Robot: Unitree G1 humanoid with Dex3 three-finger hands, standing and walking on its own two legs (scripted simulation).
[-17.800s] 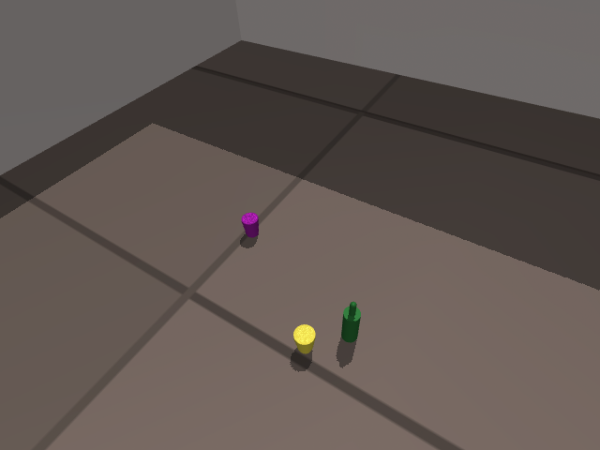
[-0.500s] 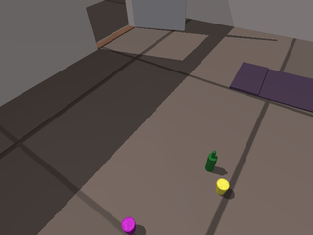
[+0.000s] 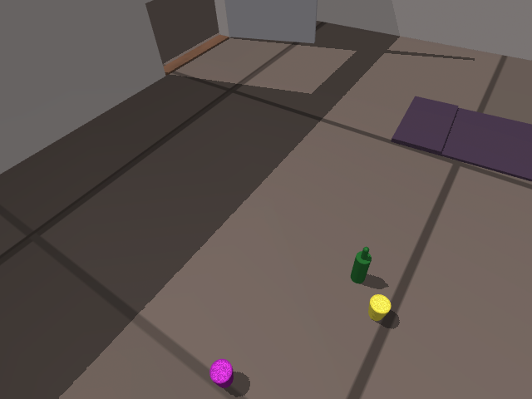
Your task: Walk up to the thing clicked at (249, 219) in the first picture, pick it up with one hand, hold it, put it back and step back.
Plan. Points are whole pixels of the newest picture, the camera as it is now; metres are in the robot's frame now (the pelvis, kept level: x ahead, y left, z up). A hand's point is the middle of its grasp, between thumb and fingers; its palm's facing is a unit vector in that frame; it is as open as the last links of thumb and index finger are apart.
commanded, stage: walk up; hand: left
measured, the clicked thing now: (223, 375) +0.38 +0.22 -0.73
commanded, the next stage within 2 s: stand in 1.42 s
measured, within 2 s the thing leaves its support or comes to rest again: neither
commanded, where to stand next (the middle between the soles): +0.02 +0.04 m, yaw +2 degrees
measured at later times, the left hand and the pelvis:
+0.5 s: hand out of the picture +0.03 +0.28 -0.16, palm faces +0.00 -0.93 -0.36, open 7.4 cm; pelvis -0.04 +0.02 -0.01, yaw +1 degrees
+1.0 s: hand out of the picture +0.05 +0.29 -0.15, palm faces +0.01 -0.94 -0.34, open 7.4 cm; pelvis -0.03 +0.03 +0.00, yaw +1 degrees
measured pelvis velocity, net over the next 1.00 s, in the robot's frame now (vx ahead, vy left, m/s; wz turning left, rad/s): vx -0.03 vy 0.03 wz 0.02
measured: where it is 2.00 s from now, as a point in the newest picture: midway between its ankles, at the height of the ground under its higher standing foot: outside the picture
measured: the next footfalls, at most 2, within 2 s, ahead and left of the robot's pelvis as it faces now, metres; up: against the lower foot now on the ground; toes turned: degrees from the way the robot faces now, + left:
none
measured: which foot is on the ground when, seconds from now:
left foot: down 0.00-1.00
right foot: down 0.00-1.00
